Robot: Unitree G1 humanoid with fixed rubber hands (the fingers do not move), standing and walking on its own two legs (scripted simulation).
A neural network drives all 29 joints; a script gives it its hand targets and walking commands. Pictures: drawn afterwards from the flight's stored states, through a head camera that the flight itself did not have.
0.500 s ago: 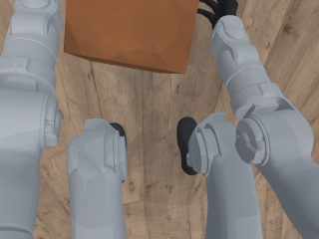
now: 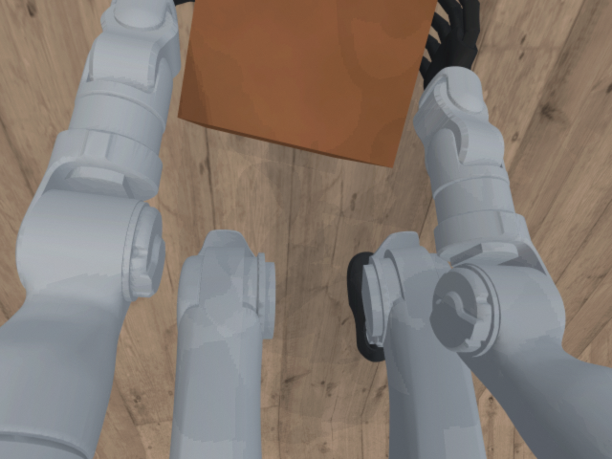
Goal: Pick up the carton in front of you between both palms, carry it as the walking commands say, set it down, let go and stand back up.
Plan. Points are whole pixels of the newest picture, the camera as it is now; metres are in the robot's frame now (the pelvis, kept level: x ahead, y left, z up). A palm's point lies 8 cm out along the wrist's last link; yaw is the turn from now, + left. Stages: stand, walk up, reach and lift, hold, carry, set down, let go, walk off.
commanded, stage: reach and lift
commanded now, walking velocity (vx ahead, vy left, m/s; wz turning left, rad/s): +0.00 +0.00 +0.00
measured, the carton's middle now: (296, 62) +0.53 +0.05 -0.20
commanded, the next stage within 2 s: none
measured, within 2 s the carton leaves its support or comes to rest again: neither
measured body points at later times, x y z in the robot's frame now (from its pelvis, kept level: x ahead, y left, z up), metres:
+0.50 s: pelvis +0.01 +0.00 +0.12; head +0.24 +0.07 +0.50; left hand +0.50 +0.20 +0.06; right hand +0.48 -0.10 +0.06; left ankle +0.11 +0.12 -0.34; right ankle +0.13 -0.14 -0.34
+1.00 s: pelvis +0.06 +0.00 +0.26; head +0.20 +0.04 +0.69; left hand +0.45 +0.20 +0.21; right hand +0.46 -0.10 +0.22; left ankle +0.11 +0.12 -0.34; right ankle +0.13 -0.14 -0.34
